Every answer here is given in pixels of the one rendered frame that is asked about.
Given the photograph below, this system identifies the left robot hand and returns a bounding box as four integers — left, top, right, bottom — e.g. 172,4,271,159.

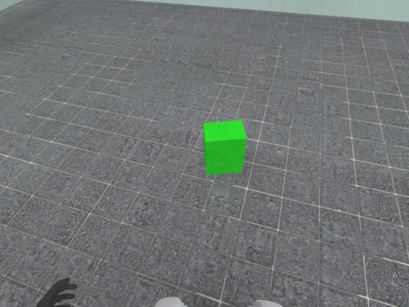
36,278,77,307

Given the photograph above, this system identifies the carton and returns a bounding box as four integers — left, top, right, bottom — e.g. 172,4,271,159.
203,120,247,175

